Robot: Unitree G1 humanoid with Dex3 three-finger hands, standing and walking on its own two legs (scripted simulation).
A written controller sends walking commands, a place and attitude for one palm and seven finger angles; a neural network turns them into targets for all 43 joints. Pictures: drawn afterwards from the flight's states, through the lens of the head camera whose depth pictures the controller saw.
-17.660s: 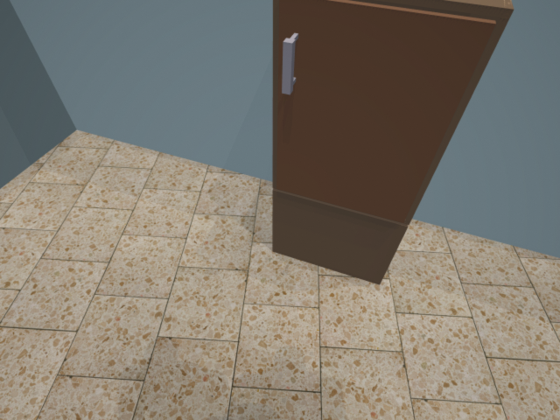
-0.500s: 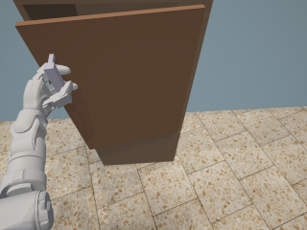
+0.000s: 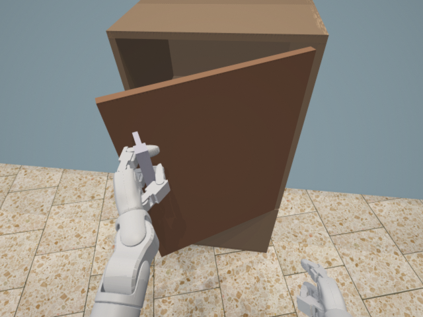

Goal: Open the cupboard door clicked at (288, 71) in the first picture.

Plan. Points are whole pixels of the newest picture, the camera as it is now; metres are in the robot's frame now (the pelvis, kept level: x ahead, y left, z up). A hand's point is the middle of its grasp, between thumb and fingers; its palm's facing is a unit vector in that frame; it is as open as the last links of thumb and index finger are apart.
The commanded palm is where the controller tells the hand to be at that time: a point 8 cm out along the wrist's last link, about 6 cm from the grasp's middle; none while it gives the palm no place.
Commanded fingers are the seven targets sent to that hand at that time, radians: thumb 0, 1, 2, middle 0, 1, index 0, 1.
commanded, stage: pull the door open along its arc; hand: left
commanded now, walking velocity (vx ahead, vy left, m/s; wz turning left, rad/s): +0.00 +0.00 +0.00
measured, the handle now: (145, 164) +0.36 +0.16 +0.12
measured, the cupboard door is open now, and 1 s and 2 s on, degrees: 31 41 42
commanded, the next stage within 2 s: open thumb and fingers to let go in 0.12 s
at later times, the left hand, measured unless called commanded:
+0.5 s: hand (181, 206) +0.27 +0.08 +0.13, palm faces +0.34 -0.94 -0.01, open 7.7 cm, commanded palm +0.22 +0.12 +0.12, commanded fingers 0.00 -0.15 0.45 -0.32 -1.24 -0.32 -1.24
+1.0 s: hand (181, 204) +0.27 +0.08 +0.13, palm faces +0.32 -0.95 +0.01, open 14.6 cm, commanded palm +0.23 +0.12 +0.12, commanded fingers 0.00 -0.50 0.30 -0.15 -0.30 -0.15 -0.30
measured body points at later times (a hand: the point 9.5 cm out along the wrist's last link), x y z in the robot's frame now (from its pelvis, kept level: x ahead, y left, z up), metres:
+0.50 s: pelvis -0.02 -0.01 +0.00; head -0.05 -0.04 +0.45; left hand +0.24 +0.13 +0.13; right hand +0.18 -0.21 -0.09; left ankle -0.05 +0.11 -0.73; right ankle +0.00 -0.10 -0.73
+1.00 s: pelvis -0.04 +0.00 +0.00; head -0.06 -0.02 +0.45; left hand +0.25 +0.13 +0.13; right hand +0.15 -0.20 -0.09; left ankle -0.05 +0.11 -0.73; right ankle +0.00 -0.10 -0.73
